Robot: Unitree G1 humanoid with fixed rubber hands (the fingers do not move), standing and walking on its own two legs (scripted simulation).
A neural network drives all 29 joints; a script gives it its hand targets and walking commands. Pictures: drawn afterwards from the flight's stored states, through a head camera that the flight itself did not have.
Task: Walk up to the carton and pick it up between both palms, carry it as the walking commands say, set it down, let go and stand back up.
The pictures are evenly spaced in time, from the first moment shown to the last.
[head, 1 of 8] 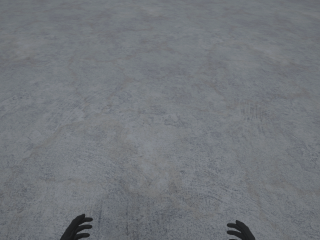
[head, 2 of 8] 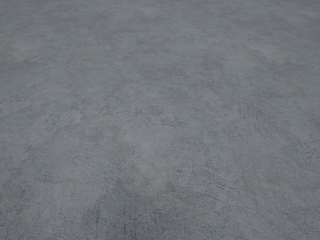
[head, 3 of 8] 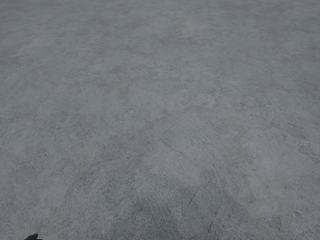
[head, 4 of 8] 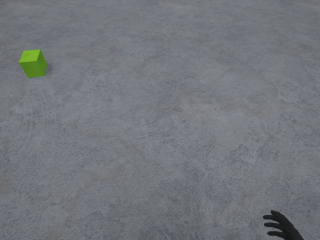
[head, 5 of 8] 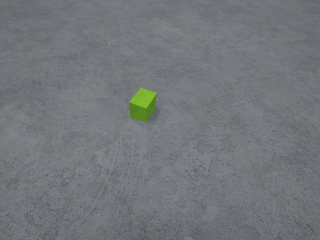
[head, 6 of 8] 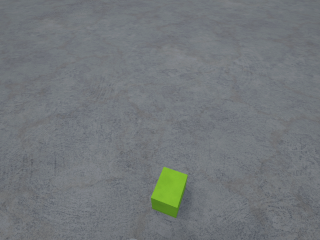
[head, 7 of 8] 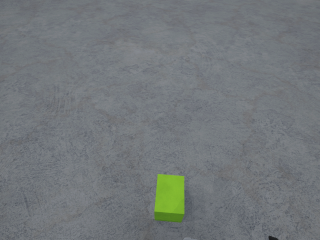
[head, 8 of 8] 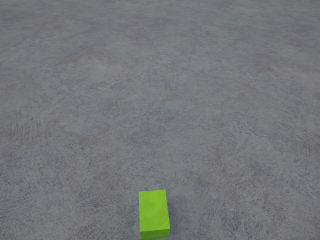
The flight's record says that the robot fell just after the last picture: no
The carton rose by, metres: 0.00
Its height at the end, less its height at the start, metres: +0.00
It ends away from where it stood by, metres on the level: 0.00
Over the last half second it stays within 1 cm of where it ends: yes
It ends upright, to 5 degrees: yes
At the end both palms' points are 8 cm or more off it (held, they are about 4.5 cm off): yes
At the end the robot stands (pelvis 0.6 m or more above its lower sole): yes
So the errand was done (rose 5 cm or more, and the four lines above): no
